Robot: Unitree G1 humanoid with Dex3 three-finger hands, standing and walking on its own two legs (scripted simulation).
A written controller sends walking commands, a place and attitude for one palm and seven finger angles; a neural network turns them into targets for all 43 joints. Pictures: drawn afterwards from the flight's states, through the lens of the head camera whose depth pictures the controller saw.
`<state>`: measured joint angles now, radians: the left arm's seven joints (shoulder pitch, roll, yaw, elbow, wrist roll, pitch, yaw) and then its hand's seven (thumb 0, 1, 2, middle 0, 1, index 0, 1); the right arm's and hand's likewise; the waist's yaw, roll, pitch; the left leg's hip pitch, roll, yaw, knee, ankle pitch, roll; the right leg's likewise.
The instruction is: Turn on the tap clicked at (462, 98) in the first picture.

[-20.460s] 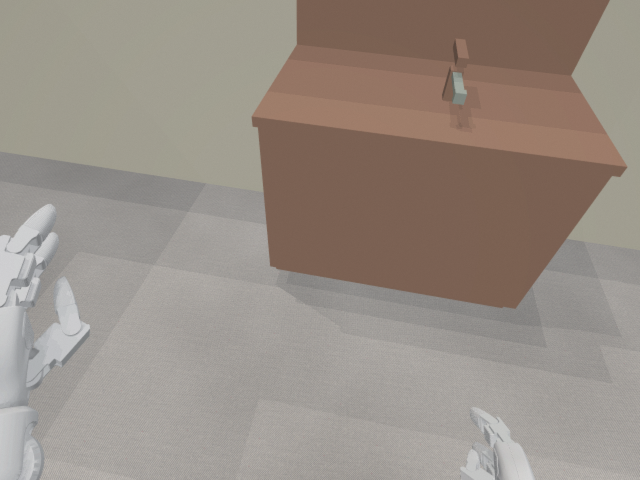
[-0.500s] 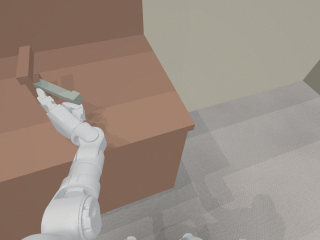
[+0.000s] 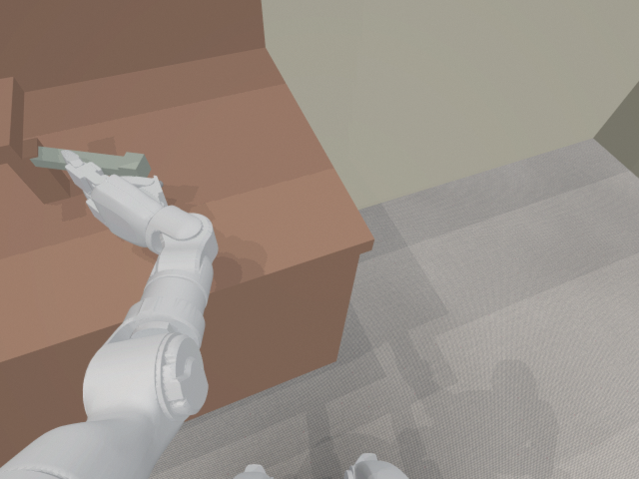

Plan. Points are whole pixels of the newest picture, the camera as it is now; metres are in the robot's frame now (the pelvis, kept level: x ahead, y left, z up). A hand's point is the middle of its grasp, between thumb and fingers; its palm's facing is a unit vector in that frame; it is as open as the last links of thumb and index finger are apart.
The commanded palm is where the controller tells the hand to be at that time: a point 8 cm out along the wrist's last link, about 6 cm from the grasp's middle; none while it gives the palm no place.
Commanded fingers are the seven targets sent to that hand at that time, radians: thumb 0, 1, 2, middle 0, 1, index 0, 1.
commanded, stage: push the lever round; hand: left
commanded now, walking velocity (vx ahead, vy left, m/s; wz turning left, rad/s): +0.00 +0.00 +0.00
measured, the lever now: (135, 168) +0.50 +0.22 +0.08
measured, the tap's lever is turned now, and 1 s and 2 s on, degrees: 61 75 75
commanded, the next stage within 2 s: lift the hand up off the lever in 0.30 s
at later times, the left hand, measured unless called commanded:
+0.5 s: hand (166, 166) +0.51 +0.19 +0.08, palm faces +0.82 -0.56 -0.13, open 7.5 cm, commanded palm +0.45 +0.20 +0.08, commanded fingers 0.00 0.90 0.90 -0.15 -0.15 -0.15 -0.15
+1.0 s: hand (162, 163) +0.50 +0.18 +0.10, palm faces +0.81 -0.57 -0.11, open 7.8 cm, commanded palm +0.44 +0.20 +0.10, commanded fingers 0.00 0.90 0.90 -0.15 -0.15 -0.15 -0.15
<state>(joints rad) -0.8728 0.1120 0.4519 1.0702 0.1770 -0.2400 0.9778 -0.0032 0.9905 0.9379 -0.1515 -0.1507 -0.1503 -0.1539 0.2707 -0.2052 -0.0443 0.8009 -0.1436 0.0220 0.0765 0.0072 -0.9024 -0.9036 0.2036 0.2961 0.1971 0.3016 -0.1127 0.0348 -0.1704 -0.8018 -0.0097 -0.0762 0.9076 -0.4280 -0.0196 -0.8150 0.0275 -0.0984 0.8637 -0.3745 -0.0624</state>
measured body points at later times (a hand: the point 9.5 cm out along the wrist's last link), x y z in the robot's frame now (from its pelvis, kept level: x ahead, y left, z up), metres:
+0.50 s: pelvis +0.01 +0.00 +0.00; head +0.11 +0.00 +0.44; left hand +0.47 +0.21 +0.09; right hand +0.02 -0.26 -0.13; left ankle +0.00 +0.13 -0.69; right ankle +0.02 -0.08 -0.69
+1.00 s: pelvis +0.02 +0.00 +0.01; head +0.09 +0.00 +0.45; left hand +0.45 +0.21 +0.11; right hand +0.06 -0.25 -0.13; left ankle +0.00 +0.13 -0.69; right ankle +0.02 -0.08 -0.69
